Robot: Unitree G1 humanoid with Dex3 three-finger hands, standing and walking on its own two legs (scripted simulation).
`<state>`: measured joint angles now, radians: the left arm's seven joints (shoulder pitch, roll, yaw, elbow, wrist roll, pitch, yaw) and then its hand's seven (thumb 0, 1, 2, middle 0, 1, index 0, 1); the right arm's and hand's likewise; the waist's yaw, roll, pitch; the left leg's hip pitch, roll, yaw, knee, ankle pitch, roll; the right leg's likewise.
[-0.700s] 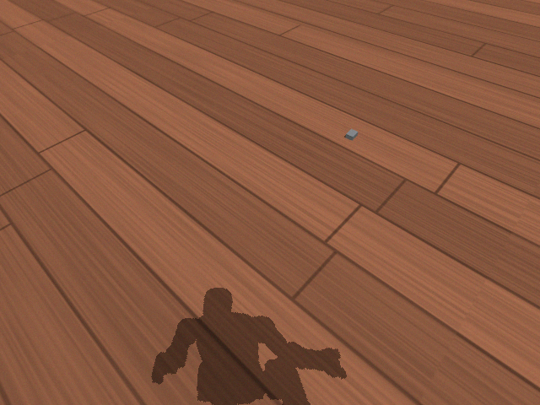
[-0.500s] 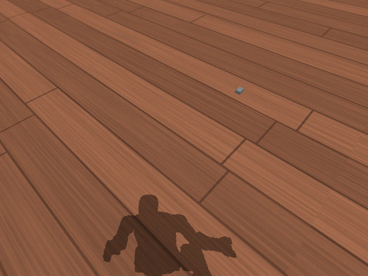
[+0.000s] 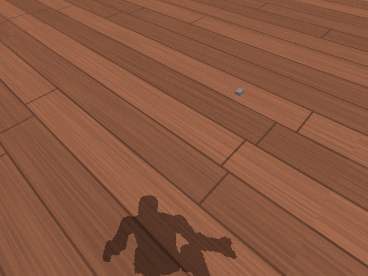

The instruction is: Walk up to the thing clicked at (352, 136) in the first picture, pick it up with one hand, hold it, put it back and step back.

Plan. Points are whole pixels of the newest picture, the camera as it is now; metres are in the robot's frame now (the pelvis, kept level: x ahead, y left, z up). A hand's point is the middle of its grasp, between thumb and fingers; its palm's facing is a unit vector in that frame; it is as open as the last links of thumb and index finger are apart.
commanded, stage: stand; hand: left
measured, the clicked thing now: (239, 91) +1.64 -0.47 -0.77
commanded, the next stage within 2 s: walk up in 0.42 s
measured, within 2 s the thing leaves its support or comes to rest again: neither
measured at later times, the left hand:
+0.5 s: hand out of the picture +0.09 +0.26 -0.15, palm faces +0.02 -0.95 -0.32, open 7.4 cm
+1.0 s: hand out of the picture +0.06 +0.22 -0.20, palm faces +0.31 -0.90 -0.31, open 7.4 cm
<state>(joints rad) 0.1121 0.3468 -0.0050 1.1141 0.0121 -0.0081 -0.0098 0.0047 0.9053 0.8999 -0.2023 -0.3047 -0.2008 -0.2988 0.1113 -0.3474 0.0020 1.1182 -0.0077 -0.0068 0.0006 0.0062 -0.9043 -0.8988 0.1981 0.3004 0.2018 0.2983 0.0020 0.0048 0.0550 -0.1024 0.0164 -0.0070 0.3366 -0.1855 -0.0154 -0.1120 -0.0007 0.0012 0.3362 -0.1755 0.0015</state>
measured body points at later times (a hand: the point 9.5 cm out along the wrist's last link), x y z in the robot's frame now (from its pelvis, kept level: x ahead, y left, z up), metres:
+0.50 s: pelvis +0.00 +0.00 +0.00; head +0.01 +0.00 +0.45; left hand +0.09 +0.31 -0.13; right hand +0.07 -0.31 -0.13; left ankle +0.00 +0.13 -0.75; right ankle +0.00 -0.12 -0.74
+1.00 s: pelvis +0.15 -0.06 -0.04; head +0.14 -0.02 +0.41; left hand +0.04 +0.26 -0.18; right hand +0.40 -0.34 -0.09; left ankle +0.21 +0.08 -0.75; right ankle +0.09 -0.19 -0.69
